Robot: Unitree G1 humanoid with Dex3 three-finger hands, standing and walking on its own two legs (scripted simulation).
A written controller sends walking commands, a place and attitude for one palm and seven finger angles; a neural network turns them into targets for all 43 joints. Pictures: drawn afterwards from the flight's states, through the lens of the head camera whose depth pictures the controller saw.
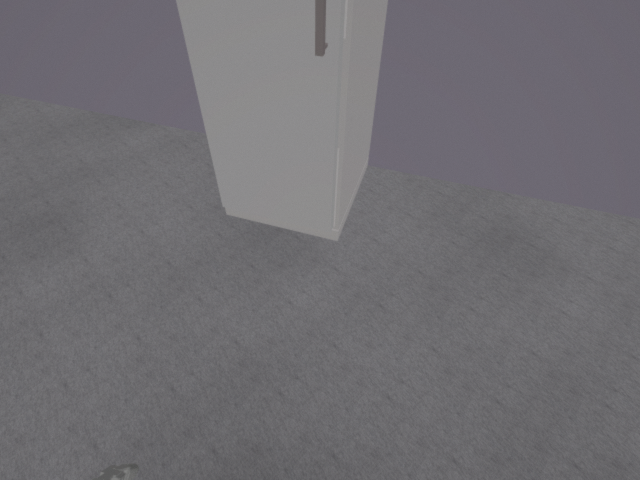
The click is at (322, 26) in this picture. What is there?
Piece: fridge door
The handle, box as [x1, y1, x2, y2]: [315, 0, 327, 56]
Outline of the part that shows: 315,0 315,55 322,56 324,53 324,49 327,46 327,43 324,42 325,0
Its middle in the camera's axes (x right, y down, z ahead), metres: +0.00 -0.64 +0.95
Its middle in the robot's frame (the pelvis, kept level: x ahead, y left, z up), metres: +1.16 +0.06 +0.23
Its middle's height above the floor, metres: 1.00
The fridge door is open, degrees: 0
